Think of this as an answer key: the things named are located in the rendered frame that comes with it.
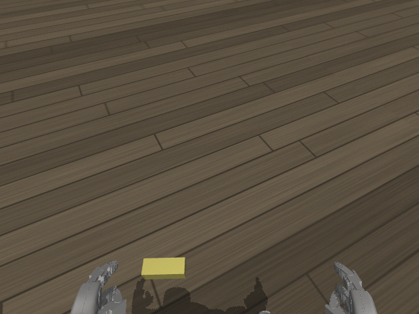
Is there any carton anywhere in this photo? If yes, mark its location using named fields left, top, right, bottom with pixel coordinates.
left=141, top=257, right=186, bottom=279

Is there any right robot hand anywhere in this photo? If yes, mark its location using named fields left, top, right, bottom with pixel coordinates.
left=325, top=262, right=377, bottom=314

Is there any left robot hand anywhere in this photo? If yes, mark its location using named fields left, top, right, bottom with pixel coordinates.
left=70, top=260, right=126, bottom=314

